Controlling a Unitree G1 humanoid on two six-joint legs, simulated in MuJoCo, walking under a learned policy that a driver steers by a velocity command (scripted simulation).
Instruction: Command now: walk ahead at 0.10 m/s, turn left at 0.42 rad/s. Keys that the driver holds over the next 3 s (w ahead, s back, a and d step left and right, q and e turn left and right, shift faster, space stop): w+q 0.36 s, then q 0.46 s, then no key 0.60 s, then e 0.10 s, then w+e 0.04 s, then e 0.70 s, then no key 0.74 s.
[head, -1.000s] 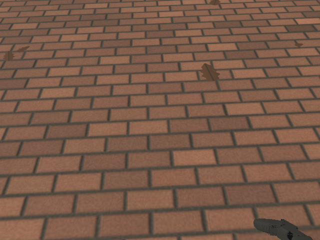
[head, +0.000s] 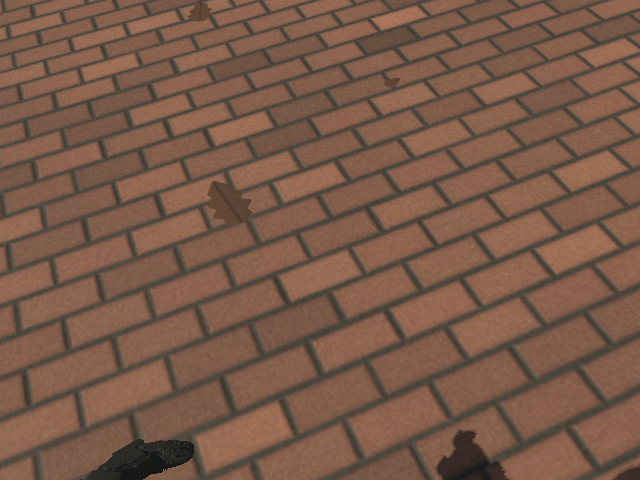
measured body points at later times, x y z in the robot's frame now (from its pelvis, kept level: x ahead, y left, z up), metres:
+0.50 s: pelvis +0.09 +0.07 +0.00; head +0.09 +0.09 +0.45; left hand +0.12 +0.37 -0.12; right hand +0.29 -0.15 -0.09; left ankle +0.07 +0.15 -0.73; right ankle +0.09 -0.10 -0.67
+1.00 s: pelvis +0.19 +0.10 +0.01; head +0.24 +0.11 +0.46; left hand +0.22 +0.42 -0.07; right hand +0.49 -0.05 -0.09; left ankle +0.06 +0.17 -0.64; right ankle +0.31 +0.04 -0.73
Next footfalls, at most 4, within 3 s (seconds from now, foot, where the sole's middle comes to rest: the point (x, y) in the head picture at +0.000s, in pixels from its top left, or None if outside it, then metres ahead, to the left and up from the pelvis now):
0.44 left None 0.11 0.17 -0.76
0.86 right None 0.34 0.06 -0.76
1.20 left None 0.14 0.24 -0.76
2.26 left None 0.28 0.28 -0.76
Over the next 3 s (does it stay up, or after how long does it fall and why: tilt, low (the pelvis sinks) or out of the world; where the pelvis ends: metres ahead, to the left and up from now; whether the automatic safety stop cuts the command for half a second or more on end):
stays up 0.24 0.13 0.01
